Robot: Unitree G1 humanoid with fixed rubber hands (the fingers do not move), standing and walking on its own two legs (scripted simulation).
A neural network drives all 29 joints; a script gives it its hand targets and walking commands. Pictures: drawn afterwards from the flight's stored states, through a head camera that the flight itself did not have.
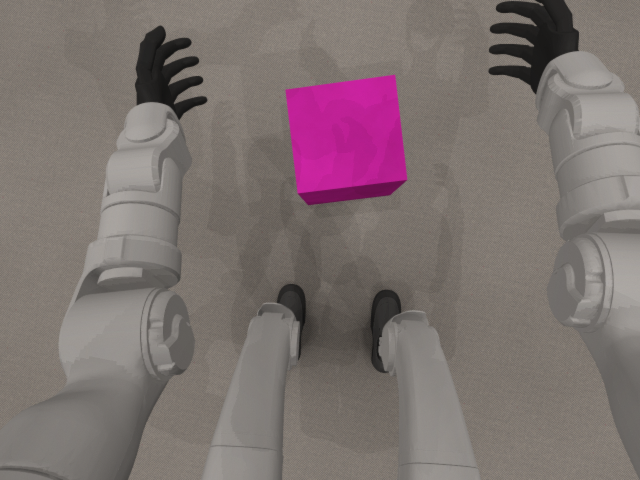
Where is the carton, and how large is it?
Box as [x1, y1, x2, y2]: [286, 75, 406, 204]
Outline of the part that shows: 394,75 286,89 297,192 307,204 390,194 406,180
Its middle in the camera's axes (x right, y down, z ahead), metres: +0.05 -0.21 +0.86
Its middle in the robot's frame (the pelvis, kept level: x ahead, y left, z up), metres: +0.55 +0.02 -0.54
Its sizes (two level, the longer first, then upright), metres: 0.210 0.200 0.250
